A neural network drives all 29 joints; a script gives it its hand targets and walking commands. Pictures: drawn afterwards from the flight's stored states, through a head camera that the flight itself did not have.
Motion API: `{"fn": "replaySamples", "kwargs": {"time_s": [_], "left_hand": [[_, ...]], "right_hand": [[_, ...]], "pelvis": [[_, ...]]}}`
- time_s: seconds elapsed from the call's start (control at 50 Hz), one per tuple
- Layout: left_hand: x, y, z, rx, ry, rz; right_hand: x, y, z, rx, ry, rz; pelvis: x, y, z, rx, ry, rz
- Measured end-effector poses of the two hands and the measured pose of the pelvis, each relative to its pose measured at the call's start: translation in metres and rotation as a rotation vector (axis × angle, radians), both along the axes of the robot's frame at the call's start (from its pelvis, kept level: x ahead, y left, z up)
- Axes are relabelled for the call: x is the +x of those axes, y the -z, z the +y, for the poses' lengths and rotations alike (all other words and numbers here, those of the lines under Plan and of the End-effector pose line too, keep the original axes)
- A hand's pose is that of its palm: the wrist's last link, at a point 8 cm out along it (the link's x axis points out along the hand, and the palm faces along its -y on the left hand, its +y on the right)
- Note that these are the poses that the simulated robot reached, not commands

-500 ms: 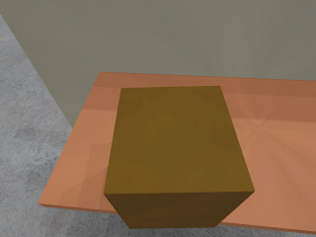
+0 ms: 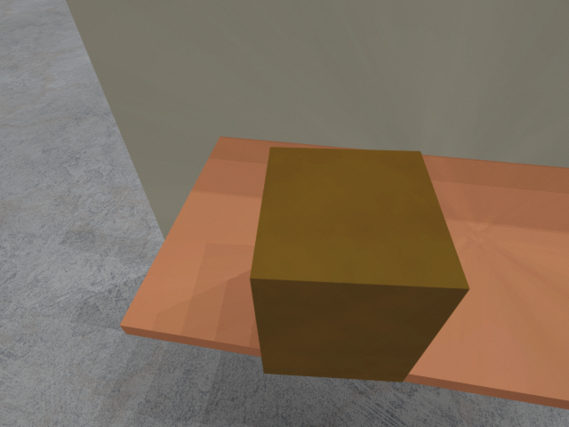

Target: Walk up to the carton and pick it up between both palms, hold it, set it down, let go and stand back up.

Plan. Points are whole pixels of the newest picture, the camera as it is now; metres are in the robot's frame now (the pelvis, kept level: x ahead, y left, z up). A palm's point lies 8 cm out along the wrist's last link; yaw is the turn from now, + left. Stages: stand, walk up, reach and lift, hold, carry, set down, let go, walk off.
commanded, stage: walk up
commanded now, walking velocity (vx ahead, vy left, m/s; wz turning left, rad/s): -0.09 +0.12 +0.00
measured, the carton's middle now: (338, 268) +0.33 -0.07 +0.08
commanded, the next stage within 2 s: none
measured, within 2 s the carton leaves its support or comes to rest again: neither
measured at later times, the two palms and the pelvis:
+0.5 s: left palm out of the picture -0.02 +0.32 -0.15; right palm out of the picture -0.07 -0.14 -0.11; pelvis +0.00 +0.07 +0.01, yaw -1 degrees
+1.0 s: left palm out of the picture +0.11 +0.20 -0.12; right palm out of the picture +0.05 -0.26 -0.15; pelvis +0.08 -0.03 +0.00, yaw -1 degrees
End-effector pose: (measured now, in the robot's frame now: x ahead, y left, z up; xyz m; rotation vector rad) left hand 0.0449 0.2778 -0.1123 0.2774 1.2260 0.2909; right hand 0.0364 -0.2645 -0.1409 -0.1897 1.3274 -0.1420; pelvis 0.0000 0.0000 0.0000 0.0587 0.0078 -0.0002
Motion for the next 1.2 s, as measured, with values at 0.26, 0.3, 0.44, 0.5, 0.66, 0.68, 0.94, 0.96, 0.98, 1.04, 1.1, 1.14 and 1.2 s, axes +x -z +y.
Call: {"fn": "replaySamples", "kwargs": {"time_s": [0.26,0.3,0.44,0.5,0.66,0.68,0.94,0.96,0.98,1.04,1.1,1.14,1.2], "left_hand": [[-0.080,0.034,0.026,-0.248,-0.063,0.147],[-0.107,0.038,0.026,-0.259,-0.064,0.244],[-0.110,0.037,0.033,-0.248,-0.036,0.345],[-0.066,0.036,0.037,-0.222,0.007,0.271],[0.058,0.037,0.003,-0.219,0.101,0.067],[0.071,0.037,-0.005,-0.223,0.108,0.047],[0.097,0.023,-0.081,-0.153,0.052,0.013],[0.088,0.019,-0.079,-0.138,0.032,0.021],[0.079,0.014,-0.076,-0.120,0.014,0.033],[0.047,0.001,-0.064,-0.062,-0.023,0.087],[0.020,-0.010,-0.048,-0.007,-0.040,0.150],[0.008,-0.015,-0.038,0.022,-0.045,0.170],[0.003,-0.020,-0.024,0.050,-0.043,0.157]], "right_hand": [[-0.132,-0.051,0.084,-0.088,0.070,0.205],[-0.123,-0.049,0.095,-0.081,0.076,0.172],[-0.101,-0.036,0.124,-0.038,0.107,0.109],[-0.108,-0.034,0.129,-0.024,0.131,0.133],[-0.143,-0.035,0.118,0.006,0.197,0.296],[-0.144,-0.034,0.116,0.014,0.202,0.316],[-0.030,0.011,0.036,0.078,0.107,0.250],[-0.016,0.011,0.026,0.069,0.091,0.226],[-0.002,0.011,0.017,0.059,0.076,0.203],[0.035,0.015,-0.004,0.039,0.052,0.118],[0.057,0.019,-0.012,0.048,0.044,0.045],[0.063,0.021,-0.012,0.059,0.038,0.019],[0.060,0.021,-0.009,0.068,0.027,0.005]], "pelvis": [[-0.028,-0.019,0.061,-0.145,-0.004,0.012],[-0.027,-0.017,0.066,-0.133,0.014,0.018],[-0.008,-0.014,0.075,-0.119,0.014,0.042],[0.000,-0.014,0.072,-0.125,0.007,0.038],[0.031,-0.008,0.045,-0.115,0.014,0.014],[0.035,-0.007,0.041,-0.109,0.016,0.011],[0.084,0.002,-0.023,-0.028,0.014,-0.031],[0.085,-0.001,-0.026,-0.016,0.014,-0.036],[0.085,-0.003,-0.027,-0.004,0.017,-0.042],[0.077,-0.007,-0.027,0.023,0.029,-0.056],[0.066,-0.007,-0.025,0.038,0.029,-0.057],[0.060,-0.006,-0.022,0.045,0.028,-0.052],[0.051,-0.006,-0.017,0.048,0.019,-0.040]]}}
